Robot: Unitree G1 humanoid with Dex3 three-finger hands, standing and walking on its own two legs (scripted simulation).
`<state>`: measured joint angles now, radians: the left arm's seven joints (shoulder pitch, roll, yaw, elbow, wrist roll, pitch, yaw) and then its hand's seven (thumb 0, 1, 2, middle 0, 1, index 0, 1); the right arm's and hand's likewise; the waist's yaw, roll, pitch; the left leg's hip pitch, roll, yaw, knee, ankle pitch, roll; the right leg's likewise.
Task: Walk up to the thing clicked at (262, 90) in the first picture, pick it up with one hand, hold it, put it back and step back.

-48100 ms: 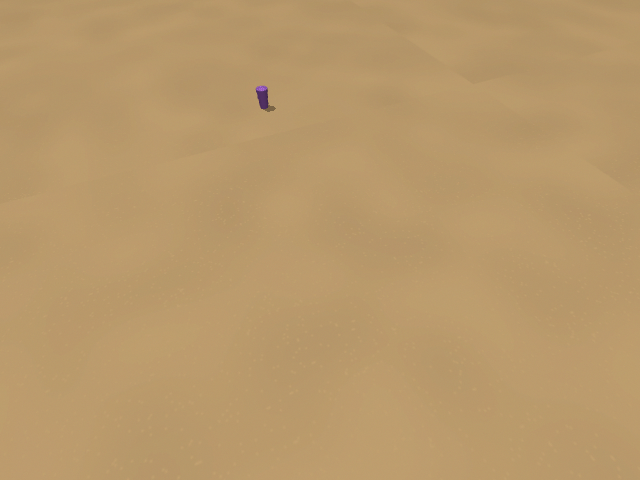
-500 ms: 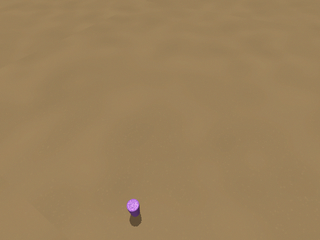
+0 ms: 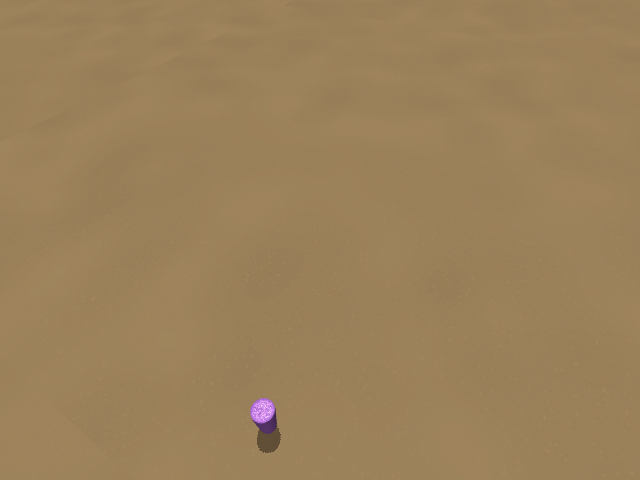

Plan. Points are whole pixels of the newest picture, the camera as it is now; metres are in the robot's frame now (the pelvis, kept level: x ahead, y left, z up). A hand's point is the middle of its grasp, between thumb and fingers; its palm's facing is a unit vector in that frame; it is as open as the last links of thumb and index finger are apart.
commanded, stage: stand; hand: left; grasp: from above
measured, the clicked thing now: (265, 418) +0.47 +0.23 -0.72
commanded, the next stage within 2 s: step back in 1.40 s
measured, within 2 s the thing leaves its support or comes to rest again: neither
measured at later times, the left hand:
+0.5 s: hand out of the picture +0.08 +0.24 -0.16, palm faces +0.01 -0.94 -0.33, open 7.4 cm
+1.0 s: hand out of the picture +0.09 +0.25 -0.15, palm faces +0.01 -0.94 -0.33, open 7.4 cm
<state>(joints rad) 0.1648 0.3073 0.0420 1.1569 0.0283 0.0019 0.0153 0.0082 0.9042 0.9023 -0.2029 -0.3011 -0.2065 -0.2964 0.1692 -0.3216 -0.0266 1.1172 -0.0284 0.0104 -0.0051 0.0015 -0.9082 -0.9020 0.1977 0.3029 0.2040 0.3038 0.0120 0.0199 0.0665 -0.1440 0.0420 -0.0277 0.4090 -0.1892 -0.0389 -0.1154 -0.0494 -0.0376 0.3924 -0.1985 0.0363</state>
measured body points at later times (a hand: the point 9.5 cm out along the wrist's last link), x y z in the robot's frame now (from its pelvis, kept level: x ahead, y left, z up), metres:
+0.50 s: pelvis +0.01 +0.00 +0.00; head +0.02 +0.00 +0.45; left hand +0.08 +0.29 -0.13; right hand +0.08 -0.29 -0.14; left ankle +0.03 +0.14 -0.74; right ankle +0.01 -0.14 -0.74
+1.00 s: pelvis +0.02 +0.00 +0.00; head +0.02 +0.00 +0.45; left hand +0.09 +0.30 -0.13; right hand +0.09 -0.30 -0.13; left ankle +0.03 +0.14 -0.74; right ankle +0.01 -0.14 -0.74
